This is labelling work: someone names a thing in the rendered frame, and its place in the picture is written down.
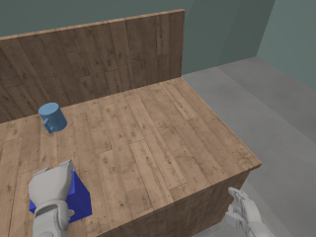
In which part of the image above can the table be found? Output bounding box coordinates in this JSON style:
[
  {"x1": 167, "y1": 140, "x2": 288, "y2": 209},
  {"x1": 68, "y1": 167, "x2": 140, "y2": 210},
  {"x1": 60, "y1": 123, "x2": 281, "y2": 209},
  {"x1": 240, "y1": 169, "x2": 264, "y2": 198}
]
[{"x1": 0, "y1": 9, "x2": 263, "y2": 237}]

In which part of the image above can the right robot forearm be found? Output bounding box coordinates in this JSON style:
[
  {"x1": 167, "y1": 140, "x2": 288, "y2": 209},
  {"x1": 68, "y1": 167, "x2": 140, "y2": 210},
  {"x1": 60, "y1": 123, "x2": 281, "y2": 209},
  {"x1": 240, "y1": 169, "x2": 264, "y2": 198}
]
[{"x1": 246, "y1": 221, "x2": 276, "y2": 237}]

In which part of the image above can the sponge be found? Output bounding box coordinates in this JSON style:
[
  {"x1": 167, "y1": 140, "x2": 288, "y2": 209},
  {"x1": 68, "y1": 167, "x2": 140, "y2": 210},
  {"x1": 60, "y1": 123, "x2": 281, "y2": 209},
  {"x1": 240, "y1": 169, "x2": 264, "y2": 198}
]
[{"x1": 29, "y1": 171, "x2": 93, "y2": 223}]

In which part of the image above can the robot right hand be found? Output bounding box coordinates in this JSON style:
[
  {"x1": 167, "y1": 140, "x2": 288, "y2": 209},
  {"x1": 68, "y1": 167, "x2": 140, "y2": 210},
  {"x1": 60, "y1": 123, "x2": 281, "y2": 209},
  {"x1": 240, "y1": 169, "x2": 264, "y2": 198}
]
[{"x1": 225, "y1": 187, "x2": 264, "y2": 234}]

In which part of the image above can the left robot forearm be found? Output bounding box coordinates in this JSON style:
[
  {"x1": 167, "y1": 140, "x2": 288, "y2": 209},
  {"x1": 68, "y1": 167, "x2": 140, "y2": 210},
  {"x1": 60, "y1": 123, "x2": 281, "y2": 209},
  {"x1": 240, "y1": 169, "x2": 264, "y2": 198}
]
[{"x1": 32, "y1": 199, "x2": 69, "y2": 237}]

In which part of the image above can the robot left hand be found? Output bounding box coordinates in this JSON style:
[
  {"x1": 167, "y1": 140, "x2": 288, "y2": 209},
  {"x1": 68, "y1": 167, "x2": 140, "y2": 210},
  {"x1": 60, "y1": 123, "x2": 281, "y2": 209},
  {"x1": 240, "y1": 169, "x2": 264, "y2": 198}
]
[{"x1": 29, "y1": 159, "x2": 78, "y2": 220}]

